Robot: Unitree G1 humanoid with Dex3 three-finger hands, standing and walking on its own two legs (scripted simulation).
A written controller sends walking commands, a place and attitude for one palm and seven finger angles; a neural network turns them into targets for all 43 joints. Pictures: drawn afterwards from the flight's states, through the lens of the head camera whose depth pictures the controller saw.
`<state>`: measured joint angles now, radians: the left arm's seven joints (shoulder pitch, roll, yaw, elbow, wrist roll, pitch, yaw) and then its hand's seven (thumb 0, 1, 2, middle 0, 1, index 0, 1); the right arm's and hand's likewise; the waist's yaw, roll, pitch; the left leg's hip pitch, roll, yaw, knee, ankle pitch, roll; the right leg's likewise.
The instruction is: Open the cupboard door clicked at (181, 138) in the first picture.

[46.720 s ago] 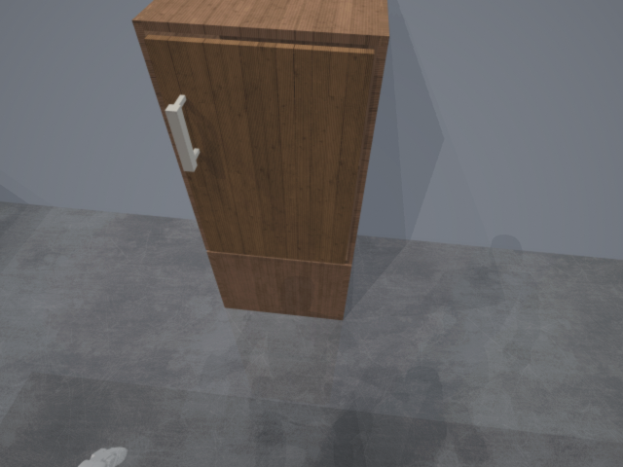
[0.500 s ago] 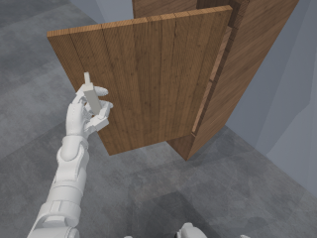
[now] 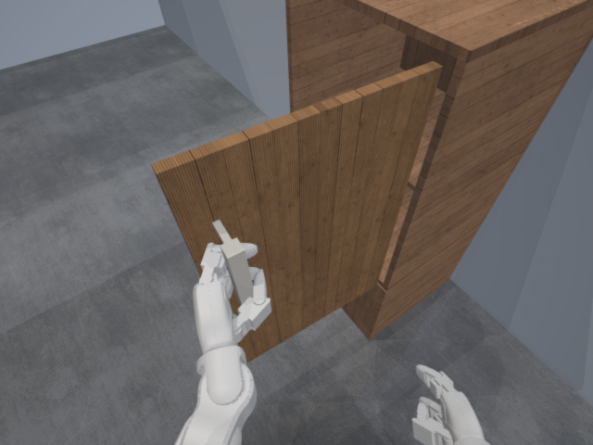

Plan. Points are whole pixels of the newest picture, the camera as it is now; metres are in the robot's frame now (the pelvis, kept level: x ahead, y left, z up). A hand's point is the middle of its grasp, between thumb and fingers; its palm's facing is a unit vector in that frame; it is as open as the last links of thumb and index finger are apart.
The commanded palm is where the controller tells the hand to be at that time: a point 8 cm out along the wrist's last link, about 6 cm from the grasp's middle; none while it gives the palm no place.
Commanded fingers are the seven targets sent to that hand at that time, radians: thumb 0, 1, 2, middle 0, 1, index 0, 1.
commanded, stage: pull the door open along its arc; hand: left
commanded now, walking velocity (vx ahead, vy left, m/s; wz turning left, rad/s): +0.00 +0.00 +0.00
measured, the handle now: (234, 267) +0.34 +0.10 +0.06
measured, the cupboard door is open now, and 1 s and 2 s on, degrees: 86 89 92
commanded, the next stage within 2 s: open thumb and fingers to let go in 0.12 s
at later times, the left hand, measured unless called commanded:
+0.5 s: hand (264, 311) +0.27 +0.06 +0.07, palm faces +0.36 -0.93 -0.03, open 7.8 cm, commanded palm +0.23 +0.08 +0.06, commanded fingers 0.00 -0.15 0.45 -0.32 -1.24 -0.32 -1.24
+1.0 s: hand (269, 307) +0.28 +0.05 +0.06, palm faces +0.28 -0.96 -0.03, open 14.9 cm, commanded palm +0.24 +0.09 +0.06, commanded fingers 0.00 -0.50 0.30 -0.15 -0.30 -0.15 -0.30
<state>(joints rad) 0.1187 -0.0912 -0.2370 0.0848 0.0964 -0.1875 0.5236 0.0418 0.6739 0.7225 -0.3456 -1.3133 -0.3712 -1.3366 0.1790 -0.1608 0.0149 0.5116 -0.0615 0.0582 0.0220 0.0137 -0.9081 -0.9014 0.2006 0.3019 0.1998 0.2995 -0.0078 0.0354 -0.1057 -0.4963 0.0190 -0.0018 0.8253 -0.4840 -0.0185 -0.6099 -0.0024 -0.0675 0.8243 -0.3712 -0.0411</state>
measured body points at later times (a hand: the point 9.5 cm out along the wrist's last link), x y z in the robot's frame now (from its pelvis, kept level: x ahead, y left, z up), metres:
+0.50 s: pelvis -0.02 -0.02 -0.01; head +0.01 -0.05 +0.44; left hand +0.25 +0.10 +0.07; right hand +0.17 -0.23 -0.11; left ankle -0.04 +0.13 -0.70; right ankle +0.02 -0.09 -0.70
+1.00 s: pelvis -0.04 +0.01 -0.01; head -0.01 -0.01 +0.44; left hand +0.26 +0.10 +0.07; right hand +0.14 -0.20 -0.11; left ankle -0.04 +0.13 -0.70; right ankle +0.02 -0.09 -0.70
